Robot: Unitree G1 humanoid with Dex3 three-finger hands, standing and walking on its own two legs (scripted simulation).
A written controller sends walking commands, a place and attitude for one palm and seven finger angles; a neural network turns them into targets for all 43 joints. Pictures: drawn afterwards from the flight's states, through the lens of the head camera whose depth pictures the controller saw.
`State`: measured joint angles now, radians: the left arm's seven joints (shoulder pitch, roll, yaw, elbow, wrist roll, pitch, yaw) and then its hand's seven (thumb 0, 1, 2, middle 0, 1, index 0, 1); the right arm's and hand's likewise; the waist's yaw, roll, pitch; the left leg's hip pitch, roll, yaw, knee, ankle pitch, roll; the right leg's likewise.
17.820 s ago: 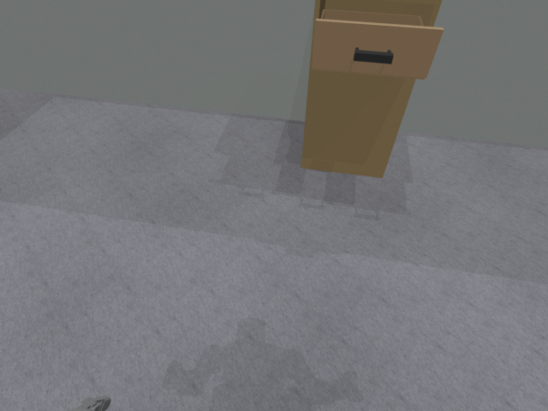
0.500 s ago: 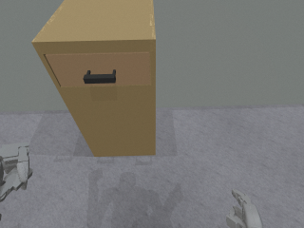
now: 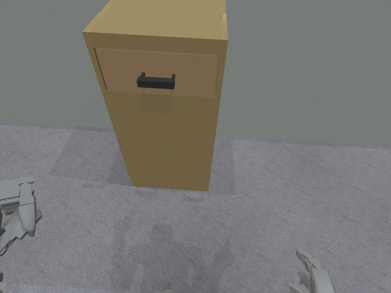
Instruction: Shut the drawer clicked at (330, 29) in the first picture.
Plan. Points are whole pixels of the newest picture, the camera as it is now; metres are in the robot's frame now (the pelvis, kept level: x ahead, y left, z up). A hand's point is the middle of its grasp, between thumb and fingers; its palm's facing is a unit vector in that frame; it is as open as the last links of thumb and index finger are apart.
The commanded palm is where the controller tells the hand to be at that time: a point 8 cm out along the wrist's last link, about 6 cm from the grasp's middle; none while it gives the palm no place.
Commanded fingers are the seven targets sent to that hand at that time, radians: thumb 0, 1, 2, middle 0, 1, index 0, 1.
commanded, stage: step back with the hand held close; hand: left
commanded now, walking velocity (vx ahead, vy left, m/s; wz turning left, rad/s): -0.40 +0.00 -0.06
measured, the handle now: (157, 79) +0.75 +0.20 +0.01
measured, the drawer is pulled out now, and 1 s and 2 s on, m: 0.00 0.00 0.00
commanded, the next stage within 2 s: stop stepping back and stand still in 0.46 s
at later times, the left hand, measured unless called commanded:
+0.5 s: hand (32, 277) +0.11 +0.20 +0.18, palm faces +0.22 -0.87 -0.44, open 3.2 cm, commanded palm +0.05 +0.26 +0.19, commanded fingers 0.00 0.90 0.90 -1.40 -1.60 -1.40 -1.60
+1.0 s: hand out of the picture -0.02 +0.22 +0.18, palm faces +0.39 -0.84 -0.37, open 3.3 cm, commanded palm -0.09 +0.26 +0.19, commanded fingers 0.00 0.90 0.90 -1.40 -1.60 -1.40 -1.60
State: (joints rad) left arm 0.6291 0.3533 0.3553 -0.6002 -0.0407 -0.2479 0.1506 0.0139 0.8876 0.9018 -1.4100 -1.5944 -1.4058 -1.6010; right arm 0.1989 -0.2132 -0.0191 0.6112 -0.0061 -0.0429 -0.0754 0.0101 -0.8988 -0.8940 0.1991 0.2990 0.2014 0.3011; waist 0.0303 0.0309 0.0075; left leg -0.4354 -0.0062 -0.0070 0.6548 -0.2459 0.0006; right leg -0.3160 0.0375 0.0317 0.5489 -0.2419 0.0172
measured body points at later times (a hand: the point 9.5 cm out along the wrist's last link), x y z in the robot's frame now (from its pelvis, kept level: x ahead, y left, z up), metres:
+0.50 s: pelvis -0.11 -0.01 +0.00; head -0.10 +0.00 +0.45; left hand +0.09 +0.25 +0.21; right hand +0.01 -0.27 -0.09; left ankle -0.01 +0.08 -0.73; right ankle -0.19 -0.12 -0.73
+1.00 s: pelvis -0.23 -0.01 +0.00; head -0.25 +0.00 +0.45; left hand -0.05 +0.26 +0.20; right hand -0.10 -0.27 -0.08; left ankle -0.23 +0.13 -0.73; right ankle -0.20 -0.10 -0.72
